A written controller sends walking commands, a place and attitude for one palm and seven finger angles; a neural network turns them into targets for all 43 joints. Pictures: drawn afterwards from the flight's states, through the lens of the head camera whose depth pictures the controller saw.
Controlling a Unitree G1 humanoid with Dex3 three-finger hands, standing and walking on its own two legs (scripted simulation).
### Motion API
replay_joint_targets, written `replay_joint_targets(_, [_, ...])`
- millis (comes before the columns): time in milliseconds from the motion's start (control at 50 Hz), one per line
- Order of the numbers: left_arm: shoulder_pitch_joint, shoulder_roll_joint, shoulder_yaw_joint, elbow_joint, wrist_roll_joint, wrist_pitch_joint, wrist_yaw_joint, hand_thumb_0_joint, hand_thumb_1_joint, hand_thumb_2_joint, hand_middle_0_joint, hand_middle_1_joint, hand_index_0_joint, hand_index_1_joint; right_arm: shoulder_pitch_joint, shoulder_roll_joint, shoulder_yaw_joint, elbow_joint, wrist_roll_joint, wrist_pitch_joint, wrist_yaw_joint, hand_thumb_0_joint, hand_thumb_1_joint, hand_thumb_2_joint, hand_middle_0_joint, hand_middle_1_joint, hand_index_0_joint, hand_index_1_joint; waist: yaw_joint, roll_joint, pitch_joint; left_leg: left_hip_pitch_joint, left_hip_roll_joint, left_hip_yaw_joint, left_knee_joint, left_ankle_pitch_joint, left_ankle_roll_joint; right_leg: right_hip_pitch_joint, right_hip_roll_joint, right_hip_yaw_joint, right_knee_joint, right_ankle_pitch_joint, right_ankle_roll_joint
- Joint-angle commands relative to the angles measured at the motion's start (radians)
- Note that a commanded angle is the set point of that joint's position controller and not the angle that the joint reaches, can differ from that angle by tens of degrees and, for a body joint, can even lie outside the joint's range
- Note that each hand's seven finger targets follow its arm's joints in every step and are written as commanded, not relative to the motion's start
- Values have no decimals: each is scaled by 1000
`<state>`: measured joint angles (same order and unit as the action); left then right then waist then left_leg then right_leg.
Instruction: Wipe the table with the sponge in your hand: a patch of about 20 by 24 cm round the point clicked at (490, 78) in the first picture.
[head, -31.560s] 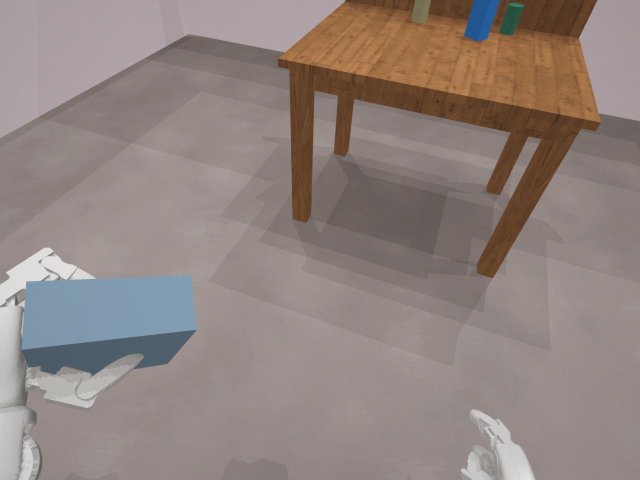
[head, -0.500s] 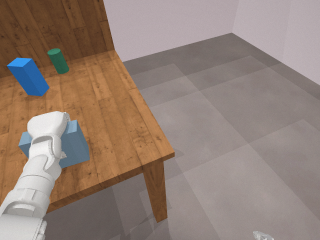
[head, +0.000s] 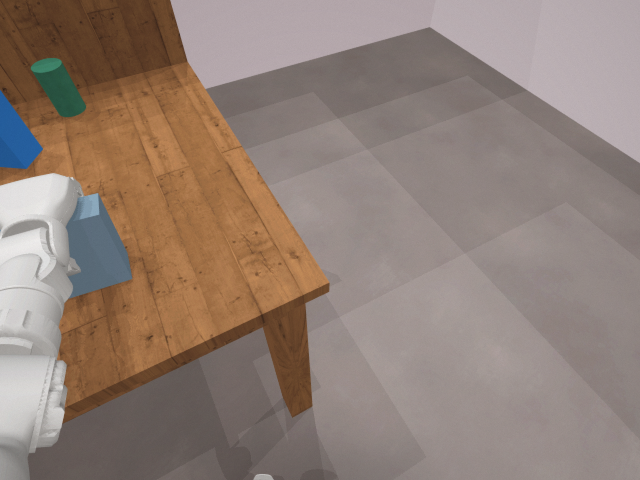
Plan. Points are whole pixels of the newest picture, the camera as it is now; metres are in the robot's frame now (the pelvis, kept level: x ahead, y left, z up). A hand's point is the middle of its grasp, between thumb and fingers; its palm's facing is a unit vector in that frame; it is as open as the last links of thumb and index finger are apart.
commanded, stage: wipe forward along the middle lane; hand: left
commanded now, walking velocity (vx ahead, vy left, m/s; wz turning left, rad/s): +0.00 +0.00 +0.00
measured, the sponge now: (67, 263) +0.40 +0.35 +0.03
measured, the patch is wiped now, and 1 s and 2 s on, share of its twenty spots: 1.00 1.00 1.00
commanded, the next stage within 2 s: slide back across to the first lane in 0.36 s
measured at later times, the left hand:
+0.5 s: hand (47, 212) +0.45 +0.38 +0.07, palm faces -0.12 +0.00 -0.99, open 9.3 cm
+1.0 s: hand (13, 215) +0.45 +0.42 +0.07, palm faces -0.08 -0.03 -1.00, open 9.3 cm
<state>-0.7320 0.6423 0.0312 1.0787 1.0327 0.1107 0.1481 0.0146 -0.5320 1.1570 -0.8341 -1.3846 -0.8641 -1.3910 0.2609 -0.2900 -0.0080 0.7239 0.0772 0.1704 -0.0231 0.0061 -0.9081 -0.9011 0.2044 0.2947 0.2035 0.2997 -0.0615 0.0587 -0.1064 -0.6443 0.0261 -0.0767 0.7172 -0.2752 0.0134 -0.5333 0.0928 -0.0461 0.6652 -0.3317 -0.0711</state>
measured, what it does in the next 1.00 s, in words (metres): shifts its weight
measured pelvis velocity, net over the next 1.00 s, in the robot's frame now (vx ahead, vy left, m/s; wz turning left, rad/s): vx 0.03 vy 0.06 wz -0.02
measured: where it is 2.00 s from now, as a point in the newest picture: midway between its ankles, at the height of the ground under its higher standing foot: outside the picture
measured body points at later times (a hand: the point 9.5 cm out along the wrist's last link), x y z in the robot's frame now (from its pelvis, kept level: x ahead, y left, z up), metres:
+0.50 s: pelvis +0.00 +0.03 +0.00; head +0.07 +0.04 +0.44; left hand +0.45 +0.37 +0.12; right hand +0.05 -0.24 -0.13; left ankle +0.05 +0.14 -0.71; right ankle -0.01 -0.08 -0.71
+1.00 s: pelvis +0.03 +0.06 +0.01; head +0.08 +0.07 +0.45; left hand +0.45 +0.41 +0.13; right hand +0.09 -0.21 -0.12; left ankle +0.04 +0.14 -0.71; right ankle -0.01 -0.08 -0.71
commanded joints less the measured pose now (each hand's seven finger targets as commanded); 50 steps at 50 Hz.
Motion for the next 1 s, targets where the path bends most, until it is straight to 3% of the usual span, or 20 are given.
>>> replay_joint_targets(0, [-247,282,42,-80,34,5,50,0,100,1300,-1200,-1600,-1200,-1600,25,-153,-49,-96,-6,-26,-4,0,-900,-900,200,300,200,300,-3,-52,-246,80,-58,68,-35,56,57,151,-40,93,-128,264,30])
replay_joint_targets(20, [-263,304,61,-72,33,4,51,0,100,1300,-1200,-1600,-1200,-1600,26,-158,-49,-93,-5,-24,-5,0,-900,-900,200,300,200,300,-8,-54,-239,77,-54,63,-36,68,57,145,-37,89,-122,273,26])
replay_joint_targets(60, [-260,261,27,-59,33,3,61,0,100,1300,-1200,-1600,-1200,-1600,37,-155,-51,-88,-4,-25,-1,0,-900,-900,200,300,200,300,-18,-61,-229,77,-55,64,-34,62,58,121,-35,78,-120,262,30])
replay_joint_targets(120, [-302,282,40,-57,36,5,69,0,100,1300,-1200,-1600,-1200,-1600,39,-158,-51,-82,-5,-26,1,0,-900,-900,200,300,200,300,-19,-43,-229,81,-51,61,-39,61,57,104,-32,76,-121,244,26])
replay_joint_targets(160, [-321,296,38,-21,46,12,75,0,100,1300,-1200,-1600,-1200,-1600,54,-162,-52,-70,-5,-25,0,0,-900,-900,200,300,200,300,-32,-71,-225,71,-49,60,-33,46,58,84,-31,72,-116,215,30])
replay_joint_targets(200, [-329,266,11,-22,46,16,74,0,100,1300,-1200,-1600,-1200,-1600,55,-159,-52,-76,-5,-27,4,0,-900,-900,200,300,200,300,-32,-50,-229,78,-52,62,-33,50,56,77,-30,71,-117,221,29])
replay_joint_targets(240, [-358,301,31,-11,47,19,74,0,100,1300,-1200,-1600,-1200,-1600,66,-162,-50,-71,-5,-26,2,0,-900,-900,200,300,200,300,-34,-53,-250,83,-49,57,-37,54,56,82,-28,66,-111,210,30])
replay_joint_targets(300, [-381,286,9,15,54,28,70,0,100,1300,-1200,-1600,-1200,-1600,74,-160,-47,-73,-7,-26,3,0,-900,-900,200,300,200,300,-44,-49,-241,84,-48,57,-33,57,55,59,-26,59,-108,212,29])
replay_joint_targets(360, [-395,321,32,29,65,24,66,0,100,1300,-1200,-1600,-1200,-1600,88,-162,-48,-70,-10,-25,3,0,-900,-900,200,300,200,300,-40,-36,-264,100,-45,52,-25,79,54,47,-23,54,-98,214,26])
replay_joint_targets(440, [-409,301,15,41,74,22,62,0,100,1300,-1200,-1600,-1200,-1600,102,-161,-48,-75,-11,-22,4,0,-900,-900,200,300,200,300,-42,-18,-262,121,-40,34,-31,92,49,7,-16,36,-86,185,19])
replay_joint_targets(460, [-413,303,19,14,73,18,64,0,100,1300,-1200,-1600,-1200,-1600,96,-160,-49,-78,-12,-22,5,0,-900,-900,200,300,200,300,-34,9,-274,144,-37,35,-30,98,49,-1,-16,37,-88,179,17])
replay_joint_targets(520, [-392,337,61,-26,61,9,65,0,100,1300,-1200,-1600,-1200,-1600,93,-158,-52,-89,-12,-19,6,0,-900,-900,200,300,200,300,-11,11,-338,181,-36,30,-39,150,48,51,-12,33,-83,221,12])
replay_joint_targets(560, [-355,373,89,-20,61,11,71,0,100,1300,-1200,-1600,-1200,-1600,91,-161,-51,-88,-10,-13,7,0,-900,-900,200,300,200,300,1,11,-318,176,-41,31,-44,137,48,58,-11,29,-89,199,13])
replay_joint_targets(620, [-387,351,72,-79,55,13,73,0,100,1300,-1200,-1600,-1200,-1600,69,-158,-50,-97,-5,-15,7,0,-900,-900,200,300,200,300,6,36,-314,222,-37,15,-71,147,45,55,-11,20,-96,178,8])
replay_joint_targets(640, [-370,371,86,-73,60,17,76,0,100,1300,-1200,-1600,-1200,-1600,74,-160,-52,-90,-5,-14,7,0,-900,-900,200,300,200,300,12,55,-317,245,-36,11,-73,155,43,51,-10,17,-97,166,7])
replay_joint_targets(700, [-341,372,88,-59,57,34,71,0,100,1300,-1200,-1600,-1200,-1600,64,-163,-51,-87,-4,-11,7,0,-900,-900,200,300,200,300,11,23,-284,245,-37,12,-84,155,45,63,-9,14,-117,165,7])
replay_joint_targets(720, [-353,361,81,-90,49,28,63,0,100,1300,-1200,-1600,-1200,-1600,53,-160,-49,-95,-3,-14,7,0,-900,-900,200,300,200,300,20,54,-303,270,-35,5,-97,178,39,67,-10,10,-112,173,2])
replay_joint_targets(800, [-304,376,92,-78,60,25,49,0,100,1300,-1200,-1600,-1200,-1600,53,-165,-51,-89,-5,-9,8,0,-900,-900,200,300,200,300,26,43,-281,281,-38,6,-97,199,41,79,-10,10,-125,187,0])
replay_joint_targets(820, [-308,343,74,-104,52,17,39,0,100,1300,-1200,-1600,-1200,-1600,47,-161,-51,-97,-5,-10,8,0,-900,-900,200,300,200,300,25,58,-288,309,-32,-2,-105,235,35,74,-10,4,-121,201,-3])
replay_joint_targets(980, [-202,420,154,-135,48,-22,26,0,100,1300,-1200,-1600,-1200,-1600,35,-171,-56,-104,-9,9,12,0,-900,-900,200,300,200,300,52,34,-283,307,-43,12,-101,301,38,142,-11,10,-135,279,-4])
